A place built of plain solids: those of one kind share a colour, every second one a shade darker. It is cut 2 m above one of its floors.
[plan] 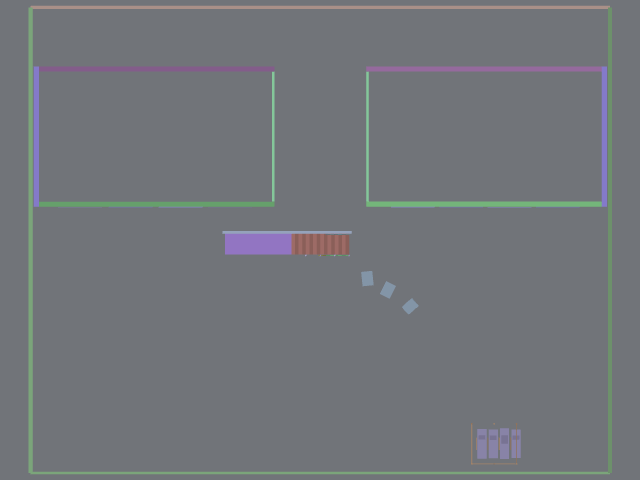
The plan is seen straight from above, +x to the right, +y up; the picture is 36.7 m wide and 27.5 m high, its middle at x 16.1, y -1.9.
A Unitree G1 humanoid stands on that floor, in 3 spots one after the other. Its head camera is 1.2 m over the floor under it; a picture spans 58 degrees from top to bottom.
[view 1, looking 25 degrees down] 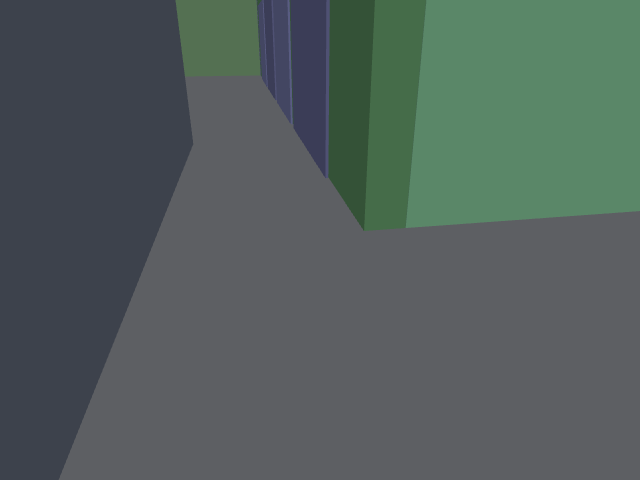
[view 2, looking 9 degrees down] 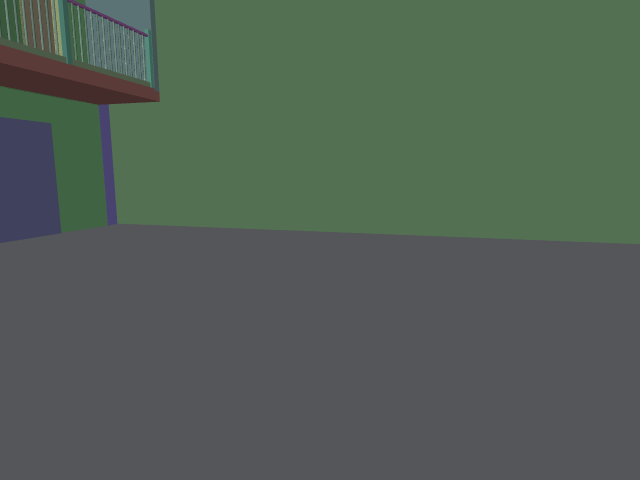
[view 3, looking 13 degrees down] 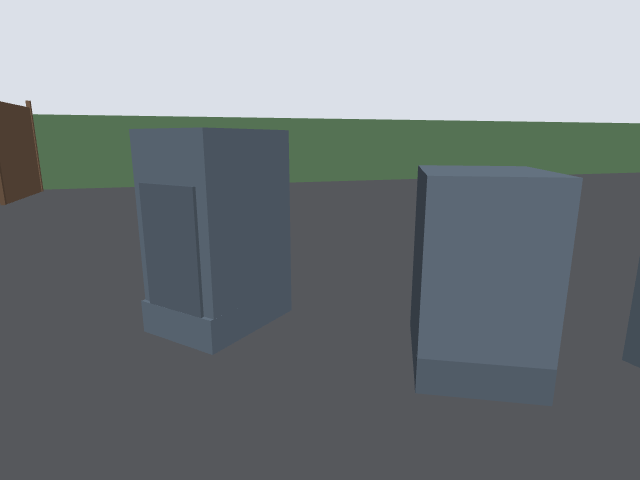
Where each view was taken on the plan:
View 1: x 16.12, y -0.77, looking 170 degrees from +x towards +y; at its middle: ground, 2.84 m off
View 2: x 24.27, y -7.24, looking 16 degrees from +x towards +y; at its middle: ground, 7.67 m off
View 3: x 21.44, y -2.87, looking -107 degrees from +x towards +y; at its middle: ground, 5.33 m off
